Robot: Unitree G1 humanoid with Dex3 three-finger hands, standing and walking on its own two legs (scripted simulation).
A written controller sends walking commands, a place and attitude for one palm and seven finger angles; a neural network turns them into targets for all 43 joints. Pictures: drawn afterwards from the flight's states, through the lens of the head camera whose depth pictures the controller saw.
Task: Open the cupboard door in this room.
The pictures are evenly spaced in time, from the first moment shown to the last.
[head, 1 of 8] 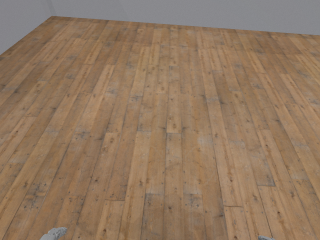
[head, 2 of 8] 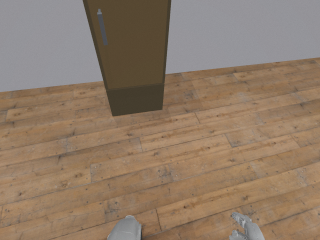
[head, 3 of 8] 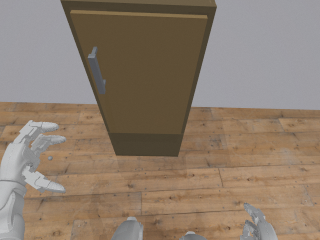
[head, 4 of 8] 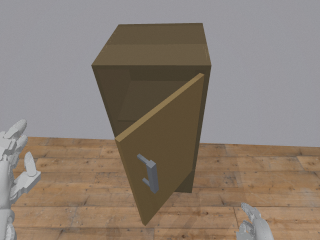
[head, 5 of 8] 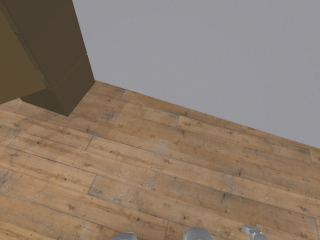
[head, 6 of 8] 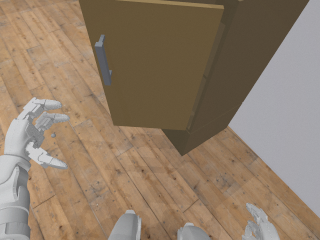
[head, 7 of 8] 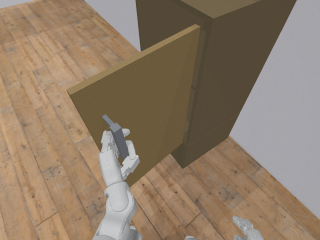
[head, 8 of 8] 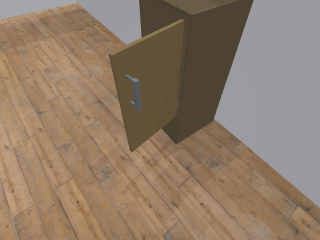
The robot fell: no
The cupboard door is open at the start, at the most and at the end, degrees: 0 100 100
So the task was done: yes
